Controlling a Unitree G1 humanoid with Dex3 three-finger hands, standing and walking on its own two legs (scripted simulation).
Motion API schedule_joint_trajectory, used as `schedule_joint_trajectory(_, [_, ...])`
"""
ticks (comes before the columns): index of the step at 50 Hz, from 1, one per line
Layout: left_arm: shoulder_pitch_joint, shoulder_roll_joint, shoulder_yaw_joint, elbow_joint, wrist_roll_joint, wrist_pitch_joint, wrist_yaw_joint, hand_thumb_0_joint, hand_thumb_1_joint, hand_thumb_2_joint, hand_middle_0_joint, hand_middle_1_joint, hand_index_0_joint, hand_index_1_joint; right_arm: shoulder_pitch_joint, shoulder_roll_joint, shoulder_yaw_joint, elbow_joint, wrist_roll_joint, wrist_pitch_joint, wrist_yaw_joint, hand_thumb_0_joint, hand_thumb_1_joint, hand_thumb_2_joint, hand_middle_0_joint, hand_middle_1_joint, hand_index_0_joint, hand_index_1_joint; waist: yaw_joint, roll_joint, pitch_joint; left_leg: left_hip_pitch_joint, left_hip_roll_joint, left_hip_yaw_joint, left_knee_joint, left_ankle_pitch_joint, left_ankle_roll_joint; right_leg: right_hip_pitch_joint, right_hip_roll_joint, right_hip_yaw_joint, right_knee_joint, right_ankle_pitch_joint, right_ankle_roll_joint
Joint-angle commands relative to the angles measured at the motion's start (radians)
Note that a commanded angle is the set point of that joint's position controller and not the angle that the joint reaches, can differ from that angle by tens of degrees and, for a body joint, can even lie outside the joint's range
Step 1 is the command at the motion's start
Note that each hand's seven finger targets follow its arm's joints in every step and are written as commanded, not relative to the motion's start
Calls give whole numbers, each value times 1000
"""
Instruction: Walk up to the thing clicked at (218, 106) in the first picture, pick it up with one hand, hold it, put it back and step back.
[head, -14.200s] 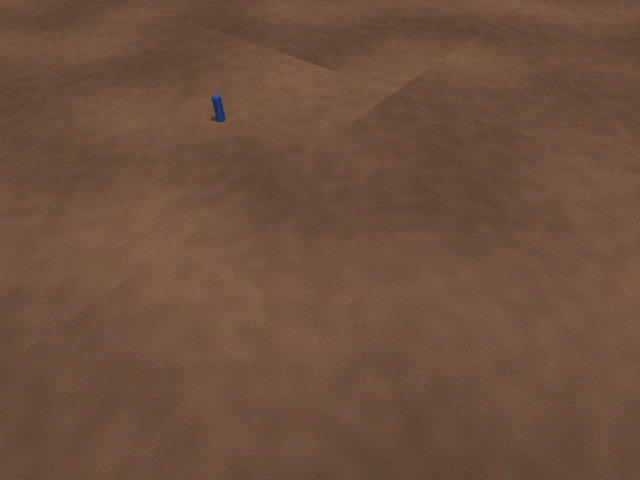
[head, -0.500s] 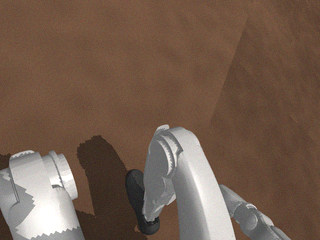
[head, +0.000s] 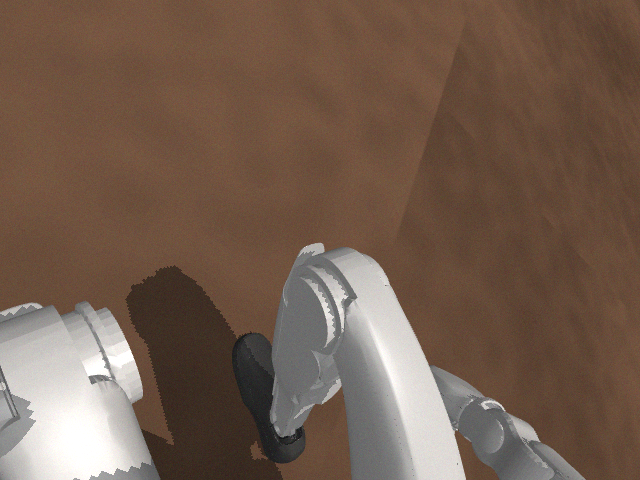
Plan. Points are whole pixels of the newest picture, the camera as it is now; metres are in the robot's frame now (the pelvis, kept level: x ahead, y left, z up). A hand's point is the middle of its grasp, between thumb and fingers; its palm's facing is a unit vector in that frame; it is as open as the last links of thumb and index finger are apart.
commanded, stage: close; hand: left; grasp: from the side
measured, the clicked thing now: out of the picture +0.45 +0.31 -0.21
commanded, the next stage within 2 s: settle in 0.58 s
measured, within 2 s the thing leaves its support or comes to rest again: leaves its support in 0.98 s
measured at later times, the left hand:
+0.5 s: hand out of the picture +0.44 +0.30 -0.17, palm faces +0.36 -0.93 +0.00, open 8.0 cm
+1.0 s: hand out of the picture +0.45 +0.30 -0.16, palm faces +0.36 -0.93 +0.00, open 7.6 cm
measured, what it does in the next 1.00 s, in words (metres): stands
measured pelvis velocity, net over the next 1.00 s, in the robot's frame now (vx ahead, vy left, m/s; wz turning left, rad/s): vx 0.00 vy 0.00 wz -0.02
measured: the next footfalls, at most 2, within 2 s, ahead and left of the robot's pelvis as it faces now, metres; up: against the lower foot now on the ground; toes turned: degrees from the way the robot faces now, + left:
none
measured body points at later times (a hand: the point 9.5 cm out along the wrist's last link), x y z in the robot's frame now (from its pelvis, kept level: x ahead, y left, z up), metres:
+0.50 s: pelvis +0.00 +0.00 +0.00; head +0.23 +0.20 +0.33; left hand +0.42 +0.35 -0.17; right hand +0.16 -0.24 -0.02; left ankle +0.08 +0.13 -0.25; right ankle +0.14 -0.12 -0.25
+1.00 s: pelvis +0.00 +0.00 +0.01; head +0.24 +0.20 +0.33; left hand +0.43 +0.35 -0.16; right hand +0.16 -0.24 -0.02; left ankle +0.08 +0.13 -0.25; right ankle +0.14 -0.12 -0.25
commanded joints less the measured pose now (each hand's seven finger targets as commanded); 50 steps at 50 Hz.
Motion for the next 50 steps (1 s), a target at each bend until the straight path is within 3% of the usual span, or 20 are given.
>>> schedule_joint_trajectory(1, [-234,173,-11,-151,-10,-86,19,0,-122,376,-356,-342,-347,-346,33,-359,-114,-3,-9,14,-22,0,-902,-901,199,299,199,299,-125,569,-571,404,52,92,-324,120,-22,272,38,-91,-169,167,-62])
schedule_joint_trajectory(7, [-252,180,-45,-123,9,-75,38,0,8,496,-450,-446,-441,-451,28,-347,-105,2,-6,20,-23,0,-890,-899,199,299,199,299,-130,554,-536,369,53,96,-321,109,-15,263,43,-88,-181,160,-64])
schedule_joint_trajectory(12, [-247,188,-34,-103,11,-66,55,0,157,602,-563,-565,-557,-567,27,-349,-100,-8,-7,29,-20,0,-888,-898,199,299,199,299,-118,564,-536,380,56,83,-339,105,-22,259,46,-96,-178,148,-68])
schedule_joint_trajectory(20, [-283,207,-57,-119,36,-58,72,0,404,824,-804,-816,-804,-812,14,-343,-96,-10,-8,37,-22,0,-877,-894,200,299,199,299,-131,583,-519,380,60,80,-341,100,-20,247,50,-96,-182,150,-69])
schedule_joint_trajectory(25, [-291,201,-41,-107,37,-59,97,0,554,945,-937,-950,-939,-943,25,-352,-99,-7,-11,43,-20,0,-869,-891,200,299,199,299,-140,602,-528,425,66,56,-361,120,-30,239,47,-106,-175,165,-69])
schedule_joint_trajectory(29, [-312,201,-59,-105,50,-60,108,0,577,1138,-1154,-1193,-1158,-1188,18,-348,-92,-5,-11,49,-21,0,-878,-894,199,299,199,299,-152,595,-505,404,63,58,-358,112,-26,237,47,-108,-183,162,-67])
schedule_joint_trajectory(33, [-305,193,-78,-92,71,-59,114,0,625,1258,-1248,-1313,-1253,-1310,13,-346,-93,-7,-16,54,-19,0,-873,-893,199,299,199,299,-153,604,-497,418,66,53,-368,118,-29,228,48,-110,-178,164,-69])
schedule_joint_trajectory(35, [-312,187,-76,-95,62,-62,116,0,623,1303,-1252,-1350,-1244,-1364,15,-347,-94,-4,-17,54,-17,0,-896,-902,200,300,199,300,-157,602,-513,422,64,58,-361,127,-27,244,47,-106,-182,176,-67])
schedule_joint_trajectory(39, [-318,204,-59,-103,41,-61,115,0,628,1354,-1302,-1409,-1297,-1421,23,-347,-87,-8,-14,55,-17,0,-896,-901,200,300,199,300,-152,590,-537,408,60,68,-345,136,-21,272,53,-104,-196,185,-66])
schedule_joint_trajectory(43, [-335,209,-77,-145,50,-55,103,0,616,1392,-1342,-1468,-1340,-1478,29,-341,-91,7,-13,53,-19,0,-893,-900,200,300,199,300,-149,619,-551,427,63,75,-344,168,-22,280,53,-96,-192,207,-69])
schedule_joint_trajectory(50, [-358,235,-45,-287,47,-33,97,0,444,1379,-1388,-1509,-1389,-1520,39,-338,-118,8,-2,61,-16,0,-904,-902,199,300,199,300,-116,682,-602,462,62,81,-367,165,-30,262,44,-87,-182,194,-75])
